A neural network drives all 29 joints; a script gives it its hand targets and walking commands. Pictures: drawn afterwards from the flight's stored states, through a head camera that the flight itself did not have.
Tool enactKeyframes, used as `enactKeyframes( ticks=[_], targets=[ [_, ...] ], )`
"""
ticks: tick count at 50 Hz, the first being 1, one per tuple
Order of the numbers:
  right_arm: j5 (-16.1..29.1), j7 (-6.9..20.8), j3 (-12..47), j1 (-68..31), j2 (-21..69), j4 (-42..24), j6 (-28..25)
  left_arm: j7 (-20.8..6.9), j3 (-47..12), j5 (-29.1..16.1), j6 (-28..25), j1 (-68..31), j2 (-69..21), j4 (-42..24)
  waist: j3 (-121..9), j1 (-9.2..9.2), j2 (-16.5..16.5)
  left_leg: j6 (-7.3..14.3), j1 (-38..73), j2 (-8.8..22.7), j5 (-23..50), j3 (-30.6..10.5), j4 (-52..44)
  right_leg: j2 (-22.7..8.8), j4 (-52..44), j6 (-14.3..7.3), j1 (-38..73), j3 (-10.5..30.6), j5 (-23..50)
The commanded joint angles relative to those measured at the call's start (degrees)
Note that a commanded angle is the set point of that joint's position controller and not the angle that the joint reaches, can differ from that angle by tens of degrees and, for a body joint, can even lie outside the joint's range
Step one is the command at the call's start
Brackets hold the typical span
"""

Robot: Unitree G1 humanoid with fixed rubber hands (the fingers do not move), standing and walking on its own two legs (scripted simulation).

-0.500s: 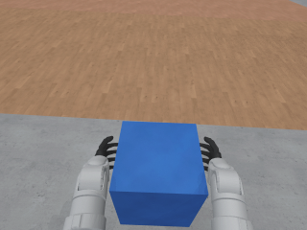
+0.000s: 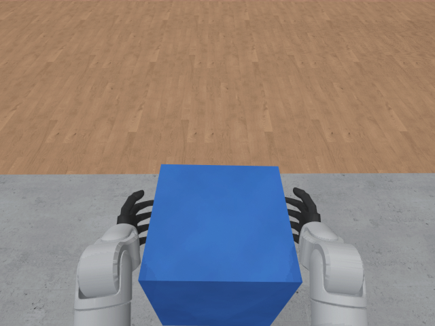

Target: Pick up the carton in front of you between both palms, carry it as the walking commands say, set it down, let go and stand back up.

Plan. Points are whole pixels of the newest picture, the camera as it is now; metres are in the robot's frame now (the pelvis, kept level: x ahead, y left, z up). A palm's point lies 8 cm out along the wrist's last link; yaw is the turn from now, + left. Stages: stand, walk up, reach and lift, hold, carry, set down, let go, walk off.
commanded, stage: carry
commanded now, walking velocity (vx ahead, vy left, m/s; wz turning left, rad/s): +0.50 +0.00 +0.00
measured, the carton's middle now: (218, 249) +0.27 +0.01 +0.01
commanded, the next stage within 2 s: none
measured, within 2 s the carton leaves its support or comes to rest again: neither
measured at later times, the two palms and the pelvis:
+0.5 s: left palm (152, 129) +0.57 +0.18 +0.06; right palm (270, 126) +0.58 -0.12 +0.07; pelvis +0.31 +0.02 -0.02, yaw +0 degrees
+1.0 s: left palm (173, 63) +0.90 +0.17 +0.09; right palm (261, 61) +0.92 -0.13 +0.09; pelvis +0.65 +0.01 -0.02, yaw +2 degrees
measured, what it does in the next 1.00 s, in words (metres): walks ahead: right foot, then left foot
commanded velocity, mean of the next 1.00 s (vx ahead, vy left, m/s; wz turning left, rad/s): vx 0.50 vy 0.00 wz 0.00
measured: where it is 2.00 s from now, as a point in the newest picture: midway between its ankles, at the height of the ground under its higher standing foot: (214, 162)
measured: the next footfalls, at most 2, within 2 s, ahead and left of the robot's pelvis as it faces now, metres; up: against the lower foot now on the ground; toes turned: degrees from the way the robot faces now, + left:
right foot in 0.08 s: +0.11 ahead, -0.09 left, +0.00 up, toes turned -7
left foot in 0.48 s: +0.47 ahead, +0.10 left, +0.00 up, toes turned +12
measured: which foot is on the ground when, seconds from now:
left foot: down 0.00-0.08, up 0.10-0.46, down 0.48-1.00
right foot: up 0.00-0.06, down 0.08-0.50, up 0.52-0.98, down 1.00-1.00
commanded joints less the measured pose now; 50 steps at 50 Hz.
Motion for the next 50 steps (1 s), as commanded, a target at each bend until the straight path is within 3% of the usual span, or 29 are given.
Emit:
enactKeyframes(
  ticks=[1, 2, 3, 4, 5, 6, 7, 8, 9, 10, 12, 16, 19, 22, 23, 24, 25, 26, 27, 29, 30, 32, 36, 40, 46, 48, 49, 50],
  targets=[
    [22.67, 13.60, 39.82, -23.93, 52.39, -9.64, 2.38, -14.84, -42.92, -23.46, 0.58, -28.89, -50.22, -6.98, -7.94, -1.53, 6.69, 8.23, 23.39, 14.90, 34.07, -15.48, -5.84, 0.35, -12.25, -0.32, -15.13, -2.69, 7.58],
    [23.16, 13.75, 40.16, -25.37, 51.69, -10.82, 2.90, -14.53, -42.76, -23.36, 0.86, -28.71, -50.86, -7.45, -9.97, -0.23, 6.95, 5.62, 15.28, 11.28, 31.67, -7.76, -3.35, 2.33, -19.88, -0.64, -0.70, -5.27, 14.17],
    [23.83, 13.94, 40.44, -24.78, 50.77, -11.67, 3.41, -14.16, -42.26, -23.02, 1.06, -28.38, -50.53, -8.06, -12.57, 0.60, 4.87, 3.57, 5.17, 7.81, 30.23, -1.22, 2.18, 4.78, -23.52, -0.69, 16.86, -8.46, 21.22],
    [24.54, 14.15, 40.49, -25.05, 49.01, -12.54, 3.96, -13.76, -41.36, -22.22, 1.36, -26.16, -49.56, -7.64, -15.76, 1.89, -0.88, 1.56, -6.94, 5.25, 23.64, 3.05, 11.72, 0.01, -23.24, -2.25, 33.35, -2.85, 18.48],
    [25.42, 14.58, 40.76, -27.58, 47.01, -14.20, 4.77, -13.22, -40.25, -20.84, 1.65, -25.21, -48.08, -6.98, -14.90, 3.00, -16.55, -1.26, -19.37, -0.99, 8.28, 5.65, 27.94, -15.97, -33.09, -6.31, 36.56, 25.99, 12.21],
    [26.32, 14.99, 41.65, -30.22, 46.78, -13.97, 5.54, -12.83, -39.90, -20.08, 1.97, -27.61, -48.04, -7.63, -11.68, 2.29, -18.48, -0.21, -30.46, -3.25, -6.64, -0.50, 35.90, -22.35, -34.72, -13.49, 39.60, 37.87, 22.01],
    [26.57, 15.29, 41.39, -29.38, 47.26, -12.58, 5.91, -12.60, -40.03, -20.36, 2.63, -29.23, -48.28, -8.67, -10.03, 1.70, -11.38, 1.72, -34.32, 1.04, -7.14, -4.40, 41.64, -23.53, -32.28, -14.89, 38.78, 34.31, 26.12],
    [26.51, 15.51, 40.63, -28.61, 47.44, -11.21, 6.14, -12.48, -40.44, -20.84, 3.12, -30.02, -48.90, -8.61, -8.91, 1.60, -5.87, 2.41, -35.36, 3.10, -4.96, -5.02, 42.73, -21.65, -30.73, -13.70, 36.77, 28.99, 32.15],
    [26.38, 15.49, 40.19, -27.65, 48.34, -9.50, 6.28, -12.54, -40.79, -21.26, 3.43, -30.63, -49.03, -8.83, -9.16, 1.42, -2.95, 2.39, -35.38, 3.91, -1.13, -4.91, 39.94, -20.04, -31.33, -11.62, 36.14, 24.13, 33.42],
    [25.83, 15.35, 39.73, -26.51, 49.09, -8.12, 6.25, -12.75, -41.32, -21.87, 3.71, -31.28, -49.56, -8.93, -8.44, 1.50, -2.85, 2.00, -33.94, 4.25, 1.77, -4.39, 34.97, -18.01, -32.41, -9.32, 35.08, 18.92, 36.04],
    [24.03, 14.74, 38.88, -23.98, 50.10, -6.22, 5.81, -13.58, -42.00, -22.93, 3.95, -30.85, -50.16, -8.19, -7.87, 1.62, -6.55, 1.23, -32.37, 2.12, 5.39, -1.28, 28.58, -14.98, -32.74, -7.38, 35.30, 12.43, 42.26],
    [20.50, 13.49, 38.07, -20.12, 52.03, -4.49, 4.70, -15.43, -42.54, -24.03, 3.55, -28.85, -50.34, -6.60, -4.36, 1.52, -8.53, 0.88, -29.53, -0.42, 11.59, 3.02, 14.17, -11.84, -33.22, -6.90, 32.74, 4.37, 47.50],
    [20.07, 13.36, 38.58, -20.52, 52.25, -5.54, 4.20, -16.14, -42.71, -23.81, 2.95, -28.14, -50.37, -6.22, -1.15, 1.76, -11.40, 2.17, -21.66, -2.91, 17.95, 7.71, 4.58, -10.56, -33.68, -5.78, 28.30, 0.14, 52.66],
    [21.10, 13.73, 39.27, -21.05, 52.64, -6.49, 3.79, -16.26, -42.86, -23.72, 2.53, -28.09, -50.23, -7.34, -5.76, 0.63, -12.58, 3.60, -4.40, -5.74, 21.79, 10.38, 1.32, -9.88, -22.62, -3.50, 25.88, -5.28, 64.80],
    [21.23, 13.93, 39.24, -20.58, 52.61, -6.57, 3.62, -16.29, -43.04, -23.55, 2.44, -28.17, -50.03, -7.89, -9.02, -0.53, -10.51, 3.54, 5.50, -7.14, 18.15, 11.87, -0.45, -8.20, -13.02, -2.44, 22.64, -7.05, 62.08],
    [21.23, 14.24, 39.18, -20.49, 52.89, -6.78, 3.52, -16.35, -43.16, -23.27, 2.30, -28.54, -49.46, -7.99, -12.07, -1.79, -7.03, 3.28, 16.38, -2.10, 12.94, 6.12, 0.21, -7.03, -2.25, -1.79, 14.36, -6.18, 48.48],
    [20.54, 14.56, 38.40, -20.05, 51.75, -5.63, 3.34, -16.34, -43.71, -23.50, 2.58, -29.30, -49.96, -8.63, -16.42, -1.54, 6.25, 10.55, 24.50, 15.70, -0.93, -23.28, -6.79, -1.58, 14.87, 0.40, 1.47, -5.11, 29.79],
    [21.20, 14.88, 38.98, -19.86, 53.07, -4.61, 3.00, -16.35, -43.82, -23.44, 2.38, -29.10, -50.06, -8.44, -15.88, -1.21, 12.99, 15.77, 27.03, 21.86, 1.02, -39.82, -16.09, 4.03, 26.45, 0.23, -10.27, 1.52, 5.55],
    [22.56, 15.20, 39.60, -20.94, 54.34, -5.77, 2.69, -16.23, -43.96, -23.11, 1.87, -29.36, -51.22, -7.62, -14.30, -1.00, 8.80, 15.19, 24.67, 21.31, 5.87, -33.90, -15.46, -0.58, 31.27, -1.47, -12.72, 6.25, 6.12],
    [23.92, 15.62, 40.96, -22.57, 57.28, -6.79, 1.68, -16.02, -44.04, -22.62, 0.55, -28.81, -54.30, -7.17, -11.82, -0.76, -0.32, 11.28, 16.54, 17.45, 15.96, -22.52, -14.31, -5.03, 26.04, -2.83, -11.57, 6.91, 11.57],
    [24.50, 15.80, 41.67, -23.14, 57.92, -7.46, 1.27, -15.78, -43.98, -22.33, -0.05, -27.87, -55.30, -6.74, -11.46, -0.43, -0.18, 9.72, 13.81, 16.09, 17.41, -18.31, -14.99, -5.99, 21.88, -2.68, -10.27, 6.41, 13.92],
    [25.11, 16.31, 42.27, -22.00, 57.96, -7.86, 0.78, -15.09, -43.88, -21.23, -1.14, -24.78, -56.48, -5.64, -12.27, -0.22, 2.42, 8.76, 12.51, 14.37, 18.90, -12.59, -15.73, -5.38, 16.44, -1.95, -8.56, 4.06, 15.88],
    [25.40, 17.46, 42.27, -19.06, 55.40, -8.17, 0.34, -13.84, -44.56, -19.43, -2.55, -21.60, -56.13, -5.67, -8.91, -0.37, 5.03, 8.94, 14.17, 12.54, 22.22, -6.46, -17.41, -4.55, 4.66, -0.24, -13.11, 0.07, 19.96],
    [24.99, 17.29, 41.42, -18.92, 51.53, -10.49, 0.99, -13.16, -45.44, -20.38, -1.86, -23.91, -53.24, -9.86, -4.28, -0.54, 5.76, 8.54, 15.53, 10.54, 28.90, -1.86, -17.06, -3.71, -5.96, 0.53, -14.68, -3.14, 25.81],
    [22.62, 15.48, 38.68, -17.73, 45.98, -10.25, 4.02, -13.47, -44.29, -21.88, 2.22, -25.14, -47.07, -11.30, 0.62, -0.74, 6.78, 7.27, 17.09, 9.91, 39.72, 2.20, -14.23, -1.51, -16.69, -2.02, -8.22, -6.96, 30.00],
    [22.45, 15.21, 38.35, -19.16, 45.08, -10.47, 4.99, -13.69, -43.45, -22.05, 3.22, -25.07, -46.06, -10.43, -2.49, 0.20, 7.56, 5.53, 16.70, 9.17, 50.66, 5.29, -4.64, 1.54, -18.45, -2.78, 2.20, -9.87, 27.52],
    [22.52, 15.13, 38.32, -19.84, 44.68, -10.62, 5.45, -13.79, -42.87, -21.96, 3.54, -25.14, -45.89, -9.71, -5.75, 1.06, 5.88, 3.94, 13.13, 6.89, 51.08, 7.94, 5.02, 4.12, -20.56, -2.86, 12.44, -11.92, 24.55],
    [22.56, 15.10, 38.35, -21.35, 44.17, -10.69, 5.80, -13.95, -42.33, -21.95, 3.82, -25.43, -45.63, -9.35, -9.92, 2.57, 2.22, 2.67, 4.45, 5.65, 39.39, 7.06, 16.63, -1.22, -20.77, -2.85, 24.58, -5.17, 20.56]
  ],
)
